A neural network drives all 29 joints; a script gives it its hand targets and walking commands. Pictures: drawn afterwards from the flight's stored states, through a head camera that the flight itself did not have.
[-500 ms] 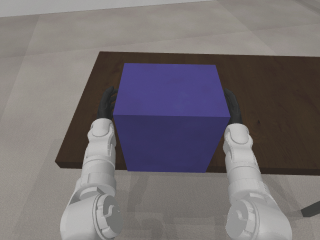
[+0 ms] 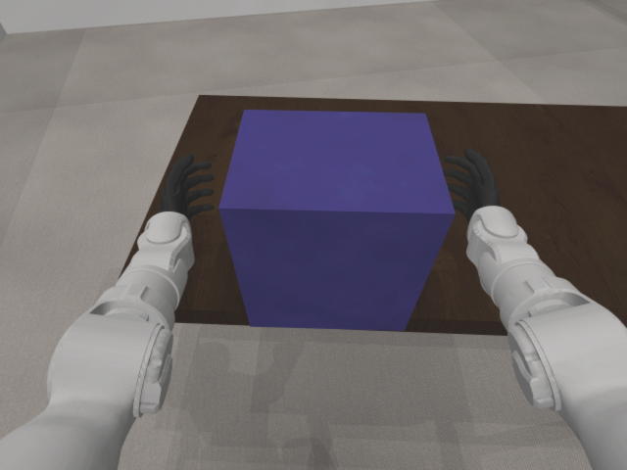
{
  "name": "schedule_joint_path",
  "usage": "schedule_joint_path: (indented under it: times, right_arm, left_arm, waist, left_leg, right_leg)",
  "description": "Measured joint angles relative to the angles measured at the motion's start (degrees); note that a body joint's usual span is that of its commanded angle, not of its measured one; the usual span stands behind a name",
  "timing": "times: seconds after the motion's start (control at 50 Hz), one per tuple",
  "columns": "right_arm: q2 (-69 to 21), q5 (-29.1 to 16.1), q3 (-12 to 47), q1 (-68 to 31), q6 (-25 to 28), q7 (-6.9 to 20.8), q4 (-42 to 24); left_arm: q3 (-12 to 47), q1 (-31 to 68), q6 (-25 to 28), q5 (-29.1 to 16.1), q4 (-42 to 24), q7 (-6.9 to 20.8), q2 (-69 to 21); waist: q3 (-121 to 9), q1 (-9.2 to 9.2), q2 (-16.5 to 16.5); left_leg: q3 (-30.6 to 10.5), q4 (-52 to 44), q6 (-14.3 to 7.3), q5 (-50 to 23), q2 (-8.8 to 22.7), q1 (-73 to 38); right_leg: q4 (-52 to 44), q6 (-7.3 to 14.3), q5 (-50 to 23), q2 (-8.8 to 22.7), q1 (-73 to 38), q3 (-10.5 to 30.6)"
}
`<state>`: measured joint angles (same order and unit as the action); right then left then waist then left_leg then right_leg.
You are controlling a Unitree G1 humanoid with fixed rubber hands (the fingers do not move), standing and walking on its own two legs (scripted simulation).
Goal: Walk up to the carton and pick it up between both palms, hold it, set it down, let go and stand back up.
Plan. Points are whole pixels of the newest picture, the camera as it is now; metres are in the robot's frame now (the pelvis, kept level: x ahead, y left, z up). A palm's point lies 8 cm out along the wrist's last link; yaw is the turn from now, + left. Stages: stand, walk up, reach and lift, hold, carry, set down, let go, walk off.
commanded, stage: set down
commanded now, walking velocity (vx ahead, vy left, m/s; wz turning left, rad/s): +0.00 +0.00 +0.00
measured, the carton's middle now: (330, 228) +0.44 -0.01 +0.06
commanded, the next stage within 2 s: none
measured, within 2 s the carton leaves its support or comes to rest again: neither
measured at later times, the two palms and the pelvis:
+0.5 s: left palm (161, 156) +0.45 +0.20 +0.19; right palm (508, 162) +0.43 -0.21 +0.18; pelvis -0.02 -0.02 +0.01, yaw +1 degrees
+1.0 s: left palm (126, 115) +0.44 +0.21 +0.24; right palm (546, 127) +0.43 -0.23 +0.23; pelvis -0.01 -0.01 +0.02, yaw +1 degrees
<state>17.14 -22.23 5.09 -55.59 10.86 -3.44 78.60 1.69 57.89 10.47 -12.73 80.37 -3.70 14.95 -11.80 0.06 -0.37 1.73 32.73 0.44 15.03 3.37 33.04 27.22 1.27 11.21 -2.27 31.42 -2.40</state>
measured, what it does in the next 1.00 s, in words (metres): stands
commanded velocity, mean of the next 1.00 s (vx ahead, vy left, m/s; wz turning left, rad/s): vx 0.00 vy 0.00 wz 0.00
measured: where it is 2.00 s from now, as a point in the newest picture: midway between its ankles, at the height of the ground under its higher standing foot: outside the picture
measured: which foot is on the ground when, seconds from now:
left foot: down 0.00-1.00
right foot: down 0.00-1.00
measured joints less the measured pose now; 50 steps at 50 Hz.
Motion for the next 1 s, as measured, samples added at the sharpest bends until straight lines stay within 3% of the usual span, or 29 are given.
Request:
schedule_joint_path:
  times: [0.12, 0.22, 0.44, 0.62, 0.82, 1.0]
  right_arm:
    - [4.4, -4.9, 2.5, -0.5, -3.4, 2.3, -4.0]
    - [5.1, -6.0, 3.1, -2.3, -7.7, 2.7, -7.4]
    - [2.2, -2.5, 0.1, -6.0, -16.2, -0.8, -12.2]
    - [1.9, -0.5, -3.9, -7.3, -23.5, -2.5, -15.9]
    - [5.2, -3.1, -3.1, -8.6, -28.6, -1.6, -18.3]
    - [7.5, -6.8, 0.7, -5.9, -29.6, -0.7, -21.1]
  left_arm:
    - [5.7, 0.7, -2.4, -6.6, -3.8, 0.7, 3.8]
    - [7.1, 3.7, -6.3, -8.3, -6.2, 1.6, 5.1]
    - [4.5, 9.1, -14.5, -7.1, -7.4, 1.9, 7.0]
    - [3.0, 9.7, -24.1, -6.3, -13.9, 1.6, 9.3]
    - [1.1, 10.1, -32.7, -5.3, -20.9, 2.1, 11.1]
    - [-1.6, 5.0, -36.2, -2.4, -28.0, 4.1, 11.6]
  waist:
    - [-1.3, 0.56, 0.3]
    - [-1.7, 1.23, 0.8]
    - [-0.1, 2.34, 2.0]
    - [1.4, 3.18, 1.9]
    - [3.6, 3.49, 1.8]
    - [6.5, 3.22, 1.6]
  left_leg:
    - [-0.7, 0.2, 0.4, -1.3, -0.1, 3.4]
    - [-0.7, -1.1, 0.7, -2.8, -0.3, 4.2]
    - [-0.6, -6.3, 1.1, -5.8, -1.1, -0.5]
    - [-1.7, -8.3, 1.3, -6.0, -0.8, -5.1]
    - [-1.6, -10.0, 1.1, -5.6, -0.8, -11.0]
    - [-1.0, -12.1, 0.7, -5.5, -1.1, -16.6]
  right_leg:
    - [0.9, 0.5, -0.7, 0.0, 3.5, -0.7]
    - [1.0, 0.9, -1.5, 0.3, 5.0, -0.6]
    - [-1.3, 1.3, -2.9, 0.8, 1.7, -0.3]
    - [-5.2, 1.4, -3.8, 0.3, -4.2, -1.1]
    - [-8.0, 1.1, -4.0, 0.2, -10.5, -0.9]
    - [-10.1, 0.7, -4.2, 0.3, -16.0, -0.1]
